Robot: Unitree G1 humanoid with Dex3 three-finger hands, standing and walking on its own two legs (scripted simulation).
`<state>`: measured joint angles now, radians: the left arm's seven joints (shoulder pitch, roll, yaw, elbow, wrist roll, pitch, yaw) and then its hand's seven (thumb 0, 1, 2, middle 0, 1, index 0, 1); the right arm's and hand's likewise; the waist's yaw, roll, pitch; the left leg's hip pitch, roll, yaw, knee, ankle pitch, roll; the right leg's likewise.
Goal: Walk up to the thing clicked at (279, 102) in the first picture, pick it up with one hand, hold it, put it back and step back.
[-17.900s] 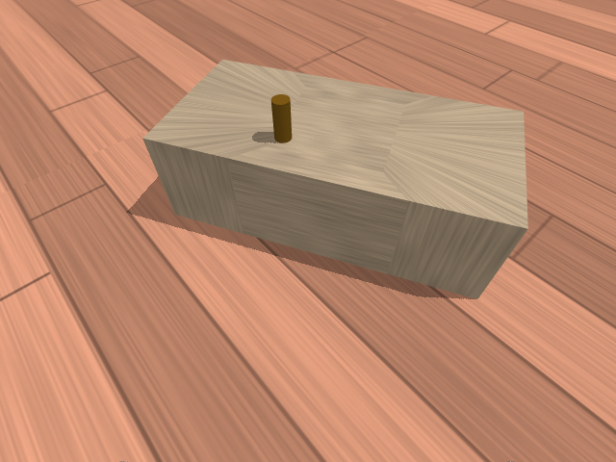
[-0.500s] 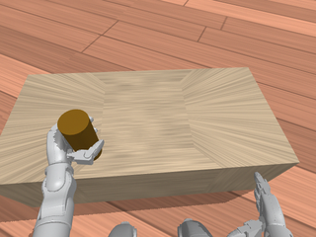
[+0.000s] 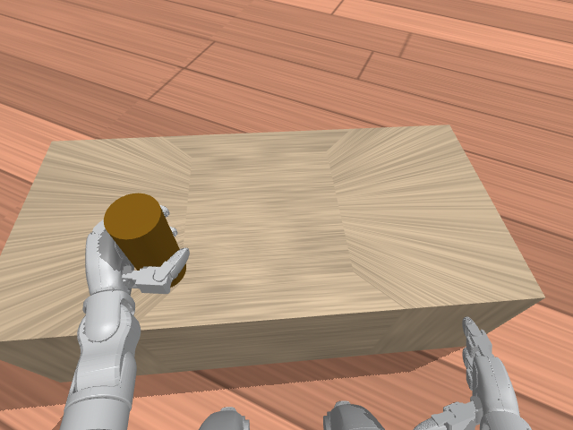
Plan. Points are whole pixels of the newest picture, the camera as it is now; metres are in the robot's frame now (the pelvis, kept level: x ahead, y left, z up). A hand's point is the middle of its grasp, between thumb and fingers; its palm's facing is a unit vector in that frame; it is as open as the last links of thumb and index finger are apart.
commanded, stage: crouch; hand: left
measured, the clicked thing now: (151, 246) +0.33 +0.18 +0.06
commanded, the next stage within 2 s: lower in 1.28 s
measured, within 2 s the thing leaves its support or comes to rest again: neither
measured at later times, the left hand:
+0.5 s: hand (172, 246) +0.40 +0.19 -0.05, palm faces +0.20 -0.98 -0.02, open 8.8 cm
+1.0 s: hand (182, 240) +0.45 +0.19 -0.11, palm faces +0.19 -0.98 -0.02, open 8.8 cm
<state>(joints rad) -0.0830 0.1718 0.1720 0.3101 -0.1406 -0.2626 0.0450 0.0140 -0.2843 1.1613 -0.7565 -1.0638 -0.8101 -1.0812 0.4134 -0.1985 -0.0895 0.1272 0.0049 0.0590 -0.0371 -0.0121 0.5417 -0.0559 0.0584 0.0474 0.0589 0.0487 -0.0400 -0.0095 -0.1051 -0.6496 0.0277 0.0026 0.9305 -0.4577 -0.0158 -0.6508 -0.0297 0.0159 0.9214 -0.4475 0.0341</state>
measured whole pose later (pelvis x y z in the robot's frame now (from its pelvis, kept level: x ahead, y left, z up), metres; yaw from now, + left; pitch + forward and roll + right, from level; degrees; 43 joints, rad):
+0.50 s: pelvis -0.02 +0.00 -0.04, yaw +0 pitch +19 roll -1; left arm -0.45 0.31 0.32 0.83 -0.09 -0.52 0.02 0.01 -0.28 1.16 -0.76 -1.06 -0.81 -1.07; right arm 0.41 -0.24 -0.07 -0.04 -0.06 0.02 0.03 -0.01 0.55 -0.05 0.06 0.05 0.06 0.05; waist -0.16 -0.06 -0.09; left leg -0.99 0.03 -0.03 1.16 -0.51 -0.02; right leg -0.98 -0.02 -0.01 1.13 -0.49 0.03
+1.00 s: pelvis -0.04 +0.00 -0.09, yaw -1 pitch +27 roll -4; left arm -0.69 0.46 0.43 1.12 -0.02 -0.60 0.01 0.01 -0.28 1.16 -0.76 -1.05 -0.81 -1.07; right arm 0.39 -0.26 -0.05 -0.16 -0.07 0.02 0.07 -0.01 0.53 -0.06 0.06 0.05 0.06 0.05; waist -0.28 -0.03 -0.15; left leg -1.32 0.04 -0.07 1.40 -0.56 -0.02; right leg -1.28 -0.01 -0.03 1.34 -0.53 0.03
